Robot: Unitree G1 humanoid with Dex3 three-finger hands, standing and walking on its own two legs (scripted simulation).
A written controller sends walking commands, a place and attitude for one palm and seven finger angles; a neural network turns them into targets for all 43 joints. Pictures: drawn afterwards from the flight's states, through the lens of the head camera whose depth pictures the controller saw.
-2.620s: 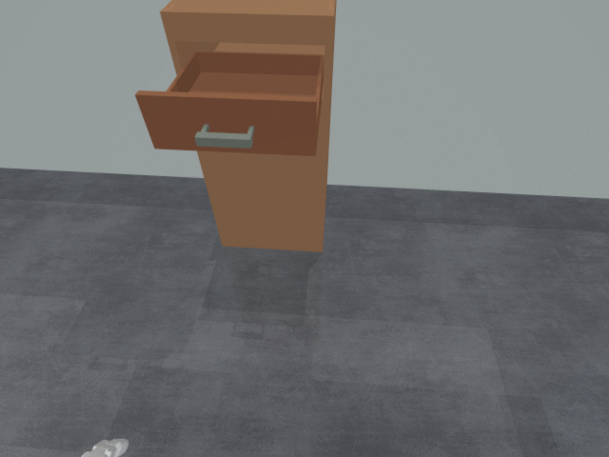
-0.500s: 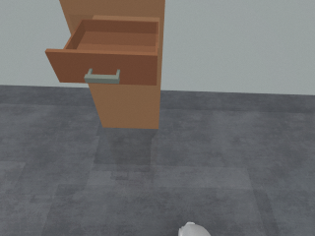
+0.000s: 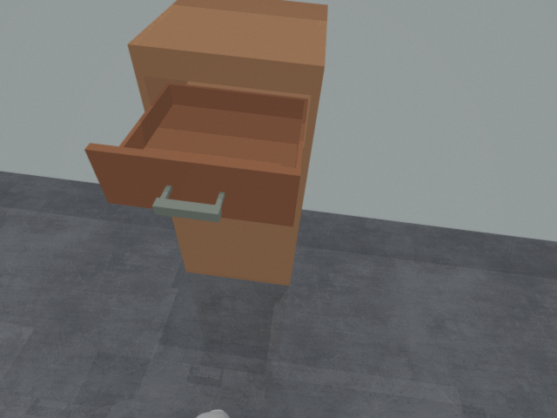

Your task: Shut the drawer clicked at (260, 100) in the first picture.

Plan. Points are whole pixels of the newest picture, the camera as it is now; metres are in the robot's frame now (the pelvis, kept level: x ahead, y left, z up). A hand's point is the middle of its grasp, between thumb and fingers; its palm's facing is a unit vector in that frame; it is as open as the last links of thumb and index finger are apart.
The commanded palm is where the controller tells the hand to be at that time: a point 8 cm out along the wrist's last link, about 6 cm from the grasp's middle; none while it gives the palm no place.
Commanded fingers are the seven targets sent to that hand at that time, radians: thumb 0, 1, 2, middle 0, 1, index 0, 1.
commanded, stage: take the last steps up to it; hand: left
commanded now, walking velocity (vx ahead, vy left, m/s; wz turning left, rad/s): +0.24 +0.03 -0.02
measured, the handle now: (191, 201) +0.47 +0.21 +0.01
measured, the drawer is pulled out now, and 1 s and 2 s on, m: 0.29 0.29 0.29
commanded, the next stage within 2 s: come to a stop and stand still in 0.22 s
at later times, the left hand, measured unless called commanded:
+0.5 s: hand (162, 393) +0.19 +0.21 -0.17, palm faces -0.01 -0.98 -0.20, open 7.3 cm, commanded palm none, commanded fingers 0.00 0.90 0.90 -0.20 -0.30 -0.20 -0.30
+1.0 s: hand out of the picture +0.13 +0.24 -0.19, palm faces +0.07 -0.98 -0.18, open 7.3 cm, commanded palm none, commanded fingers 0.00 0.90 0.90 -0.20 -0.30 -0.20 -0.30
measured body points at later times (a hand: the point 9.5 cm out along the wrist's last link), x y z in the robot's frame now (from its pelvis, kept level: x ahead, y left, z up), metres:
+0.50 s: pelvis +0.14 +0.03 +0.00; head +0.15 +0.04 +0.45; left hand +0.19 +0.26 -0.16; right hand +0.07 -0.16 -0.16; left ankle +0.10 +0.12 -0.74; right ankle +0.19 -0.09 -0.72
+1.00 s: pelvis +0.07 +0.06 -0.01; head +0.06 +0.08 +0.44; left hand +0.12 +0.29 -0.17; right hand +0.12 -0.18 -0.14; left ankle +0.06 +0.16 -0.74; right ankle +0.17 -0.08 -0.72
